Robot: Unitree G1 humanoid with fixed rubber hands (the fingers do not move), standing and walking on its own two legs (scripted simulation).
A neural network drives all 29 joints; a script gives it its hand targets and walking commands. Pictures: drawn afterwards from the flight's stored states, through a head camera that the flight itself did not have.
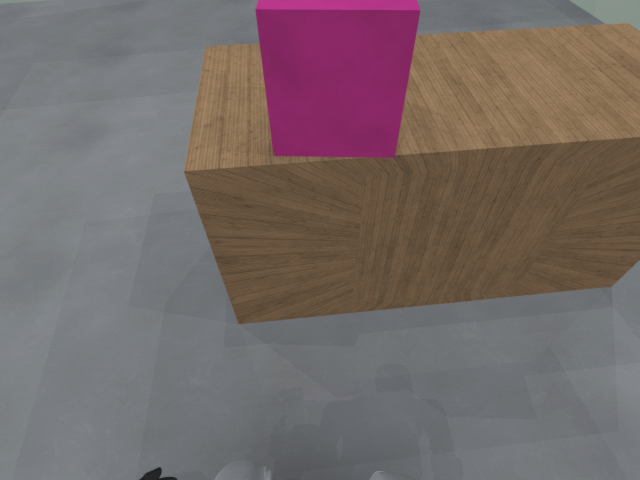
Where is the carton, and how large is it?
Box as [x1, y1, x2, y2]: [255, 0, 419, 157]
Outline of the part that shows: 258,0 255,9 273,154 307,156 394,157 419,15 419,7 417,1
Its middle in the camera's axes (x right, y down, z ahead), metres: +0.03 -0.37 +0.82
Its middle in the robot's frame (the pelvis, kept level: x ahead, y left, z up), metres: +0.88 -0.06 +0.08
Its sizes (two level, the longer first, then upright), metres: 0.263 0.262 0.293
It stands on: a pedestal, 0.69 m high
